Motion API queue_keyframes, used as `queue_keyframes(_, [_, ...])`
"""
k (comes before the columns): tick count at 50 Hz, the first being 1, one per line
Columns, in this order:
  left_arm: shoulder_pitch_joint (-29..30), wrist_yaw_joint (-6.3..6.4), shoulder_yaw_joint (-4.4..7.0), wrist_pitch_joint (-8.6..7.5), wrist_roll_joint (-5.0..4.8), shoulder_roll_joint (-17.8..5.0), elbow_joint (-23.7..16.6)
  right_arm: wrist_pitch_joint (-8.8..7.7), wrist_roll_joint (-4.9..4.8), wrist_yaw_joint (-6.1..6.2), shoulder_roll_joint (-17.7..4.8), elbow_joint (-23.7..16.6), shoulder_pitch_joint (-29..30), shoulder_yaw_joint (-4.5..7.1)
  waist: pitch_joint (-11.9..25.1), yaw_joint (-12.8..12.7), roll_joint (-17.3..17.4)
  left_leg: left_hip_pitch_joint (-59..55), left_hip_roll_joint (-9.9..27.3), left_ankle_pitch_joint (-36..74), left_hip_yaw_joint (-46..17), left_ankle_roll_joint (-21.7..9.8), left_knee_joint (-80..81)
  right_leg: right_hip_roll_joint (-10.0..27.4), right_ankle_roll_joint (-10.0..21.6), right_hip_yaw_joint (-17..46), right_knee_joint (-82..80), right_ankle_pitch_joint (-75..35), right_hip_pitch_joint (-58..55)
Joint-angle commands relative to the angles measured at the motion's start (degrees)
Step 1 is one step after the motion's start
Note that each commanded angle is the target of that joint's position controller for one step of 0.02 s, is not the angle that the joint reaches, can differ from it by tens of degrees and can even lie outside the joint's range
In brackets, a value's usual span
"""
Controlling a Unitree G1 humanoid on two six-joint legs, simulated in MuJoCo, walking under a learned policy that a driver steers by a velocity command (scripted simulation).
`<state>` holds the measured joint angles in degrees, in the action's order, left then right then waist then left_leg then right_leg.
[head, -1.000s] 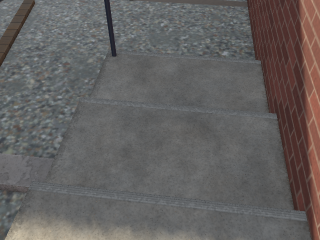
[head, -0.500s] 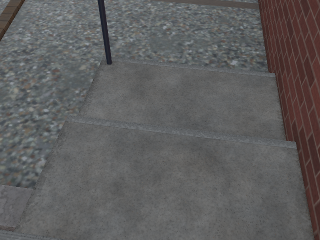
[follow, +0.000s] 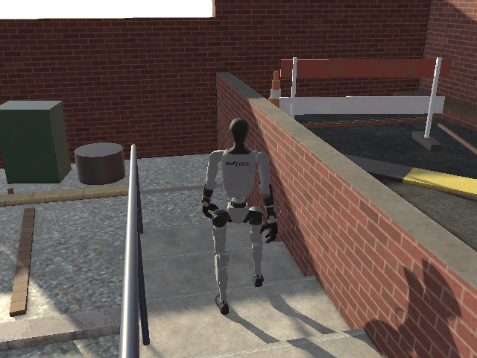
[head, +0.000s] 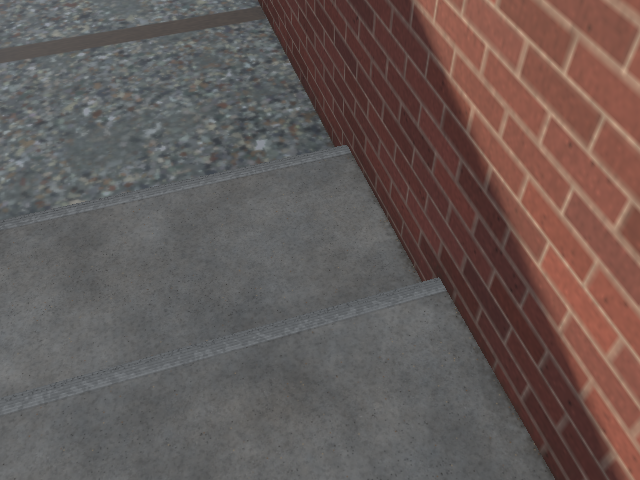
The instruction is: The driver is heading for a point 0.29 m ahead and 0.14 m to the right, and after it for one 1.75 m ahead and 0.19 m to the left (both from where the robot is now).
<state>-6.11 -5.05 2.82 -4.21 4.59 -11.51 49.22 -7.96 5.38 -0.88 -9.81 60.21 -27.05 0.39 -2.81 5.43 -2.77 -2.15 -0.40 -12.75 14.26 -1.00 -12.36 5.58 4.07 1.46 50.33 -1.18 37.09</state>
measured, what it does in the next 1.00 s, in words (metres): goes down: right foot, then left foot 0.12 m lower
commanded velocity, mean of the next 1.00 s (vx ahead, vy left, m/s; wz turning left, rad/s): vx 0.19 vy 0.00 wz -0.16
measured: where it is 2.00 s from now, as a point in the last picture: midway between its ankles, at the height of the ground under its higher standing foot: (343, 460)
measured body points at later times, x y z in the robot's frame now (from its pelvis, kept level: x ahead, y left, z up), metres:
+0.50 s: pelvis +0.24 -0.05 -0.07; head +0.25 -0.05 +0.38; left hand +0.30 +0.19 -0.21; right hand +0.42 -0.33 -0.14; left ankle +0.41 +0.04 -0.80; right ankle +0.12 -0.14 -0.74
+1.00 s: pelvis +0.27 -0.09 -0.12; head +0.30 -0.10 +0.33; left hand +0.43 +0.13 -0.21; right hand +0.43 -0.36 -0.21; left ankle +0.43 +0.03 -0.80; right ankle +0.21 -0.18 -0.74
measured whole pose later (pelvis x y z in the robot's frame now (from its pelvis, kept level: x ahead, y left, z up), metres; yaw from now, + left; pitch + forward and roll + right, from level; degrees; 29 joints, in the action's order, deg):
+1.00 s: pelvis +0.27 -0.09 -0.12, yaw -6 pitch +6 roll +1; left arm -14.6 1.2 -1.8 -5.6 2.7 -12.1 35.0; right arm -4.1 4.8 1.4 -16.0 40.1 -8.4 2.6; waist 3.4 -3.3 0.3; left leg 42.8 -4.2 -9.4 -7.9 1.2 -48.4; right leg 3.3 4.9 -5.9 74.6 43.8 35.5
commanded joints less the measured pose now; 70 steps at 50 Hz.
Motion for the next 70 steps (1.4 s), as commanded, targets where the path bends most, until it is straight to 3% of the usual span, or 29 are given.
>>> queue_keyframes(1, [-1.4,0.16,0.50,0.12,0.49,-2.8,-3.9,-1.91,0.27,0.01,-6.9,-4.3,4.6,0.61,-3.6,-4.7,5.4,5.0,18.3,20.1,-5.2,-11.8,2.2,1.0,0.9,0.3,2.1,1.9,-3.1])
queue_keyframes(8, [-11.2,2.95,4.73,-4.24,-1.09,-10.8,-3.6,0.35,-1.72,1.01,-13.5,-5.7,4.3,3.47,5.9,-8.5,2.8,12.9,11.9,32.3,2.0,-4.5,-34.9,-9.0,6.7,-8.1,-16.5,1.6,-37.3])
queue_keyframes(9, [-21.5,5.06,4.83,-4.69,-0.37,-14.0,-1.3,0.25,-0.22,0.21,-3.9,-8.5,0.8,1.11,20.2,-8.5,-11.0,31.7,3.3,-13.4,-1.6,2.7,-55.7,3.4,21.5,14.9,-16.2,-21.7,-63.0])
queue_keyframes(10, [-32.2,4.73,3.91,-5.15,0.30,-11.9,1.4,-0.67,-3.64,-1.98,-5.5,-14.4,12.8,1.23,19.4,-16.1,-5.9,49.0,-2.1,-26.9,-12.9,3.1,-64.2,12.5,25.1,32.7,-26.6,-20.6,-69.4])
queue_keyframes(12, [-26.5,4.32,3.53,-6.54,-1.25,-8.3,3.0,-0.80,-4.64,-0.12,-9.4,-21.0,30.2,3.25,2.0,-15.1,0.7,57.9,4.7,-23.5,-19.6,4.6,-62.7,12.1,18.4,25.6,-24.3,-15.9,-51.1])
queue_keyframes(16, [-9.9,3.32,0.55,-4.26,-1.53,-2.7,-3.1,1.68,-0.94,3.33,-4.4,-18.0,17.2,2.41,1.8,-1.4,-0.1,34.1,5.4,-5.4,-18.2,3.7,-50.8,4.5,12.4,14.3,-24.3,-12.6,-13.8])
queue_keyframes(21, [-11.3,3.25,0.13,-4.14,0.04,-7.6,-4.9,2.39,-2.89,0.54,-5.7,-17.8,16.4,2.19,1.5,-3.9,2.4,14.3,3.4,34.1,-15.6,3.7,-27.2,-4.2,8.3,10.5,-15.3,18.2,9.5])
queue_keyframes(23, [-18.4,2.72,-0.72,-5.00,-1.91,-5.1,-2.7,3.76,-2.02,0.70,-8.9,-18.6,21.9,2.63,-0.8,-7.7,3.5,24.9,5.5,28.5,-16.4,4.7,-19.2,-0.3,8.8,16.8,-7.8,19.0,-4.1])
queue_keyframes(24, [-17.0,7.45,1.06,-1.42,-9.15,-5.4,-3.3,2.78,-6.49,0.86,-9.2,-23.3,30.7,3.48,3.1,-10.4,6.1,26.1,2.4,36.4,-18.3,2.4,-4.8,-5.2,6.4,13.4,-2.2,14.9,-13.4])
queue_keyframes(27, [-22.3,9.82,-0.88,2.30,-4.28,-1.3,0.4,3.31,-5.50,-1.63,-6.8,-14.1,12.7,3.59,9.6,-5.5,6.2,1.2,6.4,63.4,-15.6,0.0,-4.2,-9.3,0.9,3.7,19.5,23.0,-4.6])
queue_keyframes(28, [-25.7,8.48,-2.18,1.70,-4.53,0.8,0.1,3.12,-4.31,-1.95,-9.2,-10.5,3.4,3.71,19.3,-3.0,15.1,-24.6,18.5,90.8,-24.8,-10.1,-20.1,-12.3,-4.1,1.9,44.7,53.4,14.4])
queue_keyframes(29, [-28.9,7.51,-2.95,0.87,-5.62,-1.6,-1.3,3.52,-5.28,-2.23,-9.3,-8.8,4.6,3.07,26.9,-5.4,15.5,-28.8,24.1,81.1,-34.1,-18.0,-25.0,-5.7,-6.2,4.5,55.9,51.2,21.1])
queue_keyframes(30, [-25.3,3.48,-4.17,1.04,-1.19,-0.6,-5.0,2.79,-3.00,-1.67,-18.0,-14.0,3.3,6.32,31.8,0.0,14.5,-29.9,26.2,62.5,-39.4,-25.2,-20.2,-9.8,-10.9,3.3,66.4,56.8,27.2])
queue_keyframes(31, [-17.8,3.16,-2.80,1.28,-0.92,-4.0,-6.5,2.44,-2.31,-1.34,-13.1,-15.5,9.3,4.82,24.9,-1.3,4.8,-17.3,23.2,43.9,-35.6,-18.8,-17.9,-6.7,-11.8,3.3,62.4,49.9,28.1])
queue_keyframes(33, [-13.4,4.76,-3.06,1.78,-0.32,-3.6,-10.0,1.67,-3.82,-1.51,-11.7,-20.2,24.0,4.10,12.7,-8.2,4.7,20.3,19.2,20.7,-36.4,-19.7,-8.4,-2.5,-13.5,3.8,53.1,39.8,13.4])
queue_keyframes(41, [-10.7,5.15,-4.50,3.39,-1.41,-2.1,-18.2,0.47,-5.55,3.22,-11.8,-21.4,14.1,5.01,13.2,-5.0,6.5,25.1,12.0,16.9,-36.2,-14.1,-12.8,-2.3,-11.0,-0.1,24.7,38.1,0.4])
queue_keyframes(43, [-10.0,5.25,-3.41,1.41,-3.70,-6.6,-19.8,1.80,-3.80,3.60,-12.2,-22.9,10.4,5.52,12.7,-3.7,1.4,25.0,9.4,19.0,-31.7,-12.3,-20.0,-2.5,-4.1,3.8,13.5,43.3,0.2])
queue_keyframes(45, [-13.9,6.17,-0.51,-0.51,-5.01,-15.2,-18.6,2.42,-0.70,2.41,-9.8,-29.9,26.6,4.09,4.7,-10.9,-14.0,57.6,-2.2,7.0,-21.9,-4.7,-30.6,11.7,12.5,34.6,-11.7,19.7,-20.0])
queue_keyframes(46, [-18.6,6.57,-0.44,-1.86,-2.37,-14.6,-17.0,2.13,-0.91,1.77,-5.7,-31.1,37.0,1.63,-0.9,-17.5,-10.8,78.8,-5.0,-11.4,-27.1,0.4,-33.0,18.4,18.4,51.5,-17.0,12.4,-30.0])
queue_keyframes(47, [-19.6,7.04,-1.49,-2.27,-0.16,-11.2,-16.1,1.98,-2.05,1.43,-2.8,-31.4,39.2,-0.13,0.6,-19.0,-5.7,83.7,-2.8,-9.6,-31.5,2.1,-34.4,18.3,17.7,48.5,-14.9,16.1,-33.2])
queue_keyframes(51, [-0.7,6.47,-2.11,-2.88,-1.91,-6.9,-17.7,3.36,3.08,2.42,-10.3,-22.7,17.8,2.70,6.2,-4.4,-2.6,44.3,-3.9,18.6,-10.4,3.8,-50.6,6.0,7.0,11.3,-8.3,32.8,3.0])
queue_keyframes(53, [3.1,6.26,-2.30,-4.61,-1.54,-7.7,-18.7,4.66,1.87,1.16,-12.6,-22.5,16.7,3.48,4.7,-0.9,0.0,35.1,-2.0,23.0,-9.5,3.8,-53.7,4.7,2.0,4.2,-9.6,35.0,10.6])
queue_keyframes(56, [-8.1,7.66,-1.71,-5.29,-2.33,-9.7,-12.0,5.64,-1.46,-1.99,-8.9,-25.1,26.2,0.64,1.7,-9.2,-0.1,43.7,3.5,21.5,-11.3,2.6,-26.6,8.6,-0.9,4.7,-7.6,31.9,-13.0])
queue_keyframes(60, [-11.7,5.61,-1.72,-4.01,-1.12,-11.4,-5.3,4.22,-1.29,-0.68,-13.6,-21.4,19.4,2.75,2.8,-7.5,0.6,28.4,1.4,28.9,-7.2,-1.6,-9.2,6.2,-3.7,0.4,0.9,25.4,-21.6])
queue_keyframes(62, [-4.4,3.17,-2.29,-3.26,0.54,-10.2,-6.4,2.64,-1.77,1.46,-19.8,-15.5,0.1,6.90,9.9,2.9,14.0,-2.9,2.6,43.1,-12.3,-11.9,-7.3,-5.7,-8.0,-7.8,39.3,38.8,-4.1])
queue_keyframes(63, [-8.0,2.24,-4.97,-2.92,1.60,-0.5,-9.5,2.52,-3.10,1.84,-21.7,-19.6,0.7,6.52,23.9,-1.4,14.0,-24.4,12.1,56.1,-27.1,-20.1,-18.6,-6.1,-8.3,1.5,46.1,38.7,11.1])
queue_keyframes(64, [-8.4,2.82,-4.44,-3.12,0.05,-3.8,-11.0,2.53,-2.20,0.56,-20.2,-20.6,2.2,6.63,20.4,-0.8,6.7,-23.3,16.8,57.7,-34.7,-21.9,-18.4,-6.0,-9.8,6.4,49.0,34.6,18.7])
queue_keyframes(67, [-11.5,5.66,-3.16,-3.10,0.87,-11.1,-9.8,2.17,-2.69,-3.07,-11.9,-21.9,12.1,3.42,7.4,-5.7,4.0,2.5,16.2,-17.8,-47.0,-18.7,-7.2,-0.2,-8.1,8.8,42.2,21.0,29.6])
queue_keyframes(70, [-11.6,5.44,-3.37,-0.18,1.55,-10.8,-8.0,0.33,-3.79,-2.32,-12.5,-23.2,19.3,2.09,5.4,-9.3,4.1,30.2,10.3,-27.1,-44.2,-16.9,0.9,0.8,-8.5,4.0,25.8,14.2,11.0])
Keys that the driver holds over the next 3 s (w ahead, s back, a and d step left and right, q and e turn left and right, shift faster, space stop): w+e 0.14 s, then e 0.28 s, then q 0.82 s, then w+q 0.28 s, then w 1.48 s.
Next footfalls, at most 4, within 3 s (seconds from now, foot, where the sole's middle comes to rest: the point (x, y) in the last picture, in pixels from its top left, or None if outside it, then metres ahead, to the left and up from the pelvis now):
0.14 right None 0.16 -0.15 -0.78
0.54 left None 0.43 0.03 -0.90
0.82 right None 0.25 -0.19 -0.78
1.24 left None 0.47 0.00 -0.90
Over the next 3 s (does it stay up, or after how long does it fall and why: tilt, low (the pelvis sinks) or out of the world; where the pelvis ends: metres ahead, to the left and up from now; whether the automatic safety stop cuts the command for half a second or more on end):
stays up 1.16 0.04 -0.25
